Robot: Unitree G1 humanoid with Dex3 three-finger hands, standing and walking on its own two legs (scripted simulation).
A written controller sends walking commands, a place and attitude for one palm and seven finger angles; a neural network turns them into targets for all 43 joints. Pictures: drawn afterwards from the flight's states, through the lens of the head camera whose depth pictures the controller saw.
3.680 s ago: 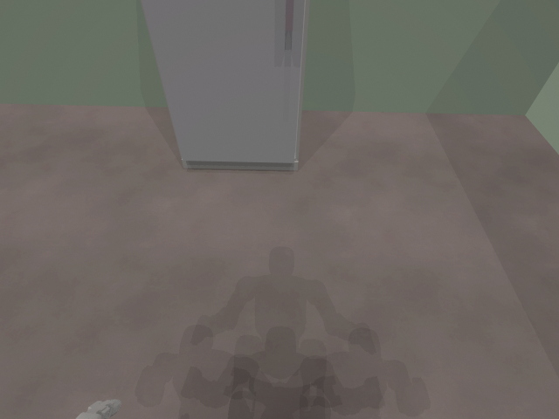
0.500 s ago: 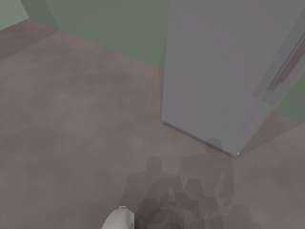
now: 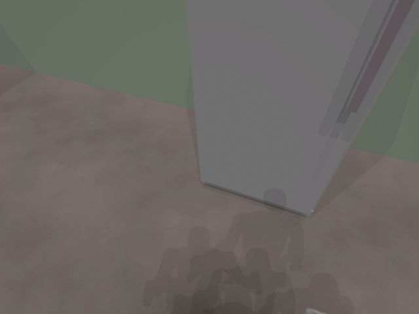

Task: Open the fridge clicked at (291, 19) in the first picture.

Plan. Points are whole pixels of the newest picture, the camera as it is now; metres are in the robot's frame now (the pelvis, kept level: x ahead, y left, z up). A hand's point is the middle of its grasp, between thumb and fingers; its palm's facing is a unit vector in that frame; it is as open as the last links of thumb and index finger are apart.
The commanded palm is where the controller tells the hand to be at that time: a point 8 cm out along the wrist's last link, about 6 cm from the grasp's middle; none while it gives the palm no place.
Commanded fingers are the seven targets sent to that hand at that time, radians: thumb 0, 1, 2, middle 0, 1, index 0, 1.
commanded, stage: turn to face it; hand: right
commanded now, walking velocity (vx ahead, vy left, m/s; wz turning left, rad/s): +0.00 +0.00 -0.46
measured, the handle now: (385, 34) +0.69 -0.36 +0.21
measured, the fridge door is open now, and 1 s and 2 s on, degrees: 0 0 0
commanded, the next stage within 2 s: take the last steps up to it in 0.50 s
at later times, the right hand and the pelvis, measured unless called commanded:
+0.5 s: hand out of the picture +0.00 -0.23 -0.16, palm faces +0.21 +0.95 -0.25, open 7.4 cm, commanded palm none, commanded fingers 0.00 -0.90 -0.90 0.20 0.30 0.20 0.30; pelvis -0.02 -0.02 +0.01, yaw -10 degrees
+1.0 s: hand out of the picture -0.12 -0.13 -0.14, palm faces +0.39 +0.90 -0.18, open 7.4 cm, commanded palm none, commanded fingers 0.00 -0.90 -0.90 0.20 0.30 0.20 0.30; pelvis -0.02 +0.00 +0.02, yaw -17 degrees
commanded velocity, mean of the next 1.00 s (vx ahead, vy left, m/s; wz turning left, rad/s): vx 0.13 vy -0.01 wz -0.20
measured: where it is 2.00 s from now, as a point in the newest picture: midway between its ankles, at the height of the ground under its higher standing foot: (249, 307)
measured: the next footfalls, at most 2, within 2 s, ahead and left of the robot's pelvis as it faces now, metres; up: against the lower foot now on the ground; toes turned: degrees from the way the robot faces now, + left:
right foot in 0.06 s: +0.06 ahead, -0.12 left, +0.00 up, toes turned -11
left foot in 0.62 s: +0.02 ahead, +0.12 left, +0.00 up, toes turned -8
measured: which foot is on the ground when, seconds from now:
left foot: down 0.00-0.06, up 0.08-0.60, down 0.62-1.00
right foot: up 0.00-0.04, down 0.06-0.62, up 0.64-1.00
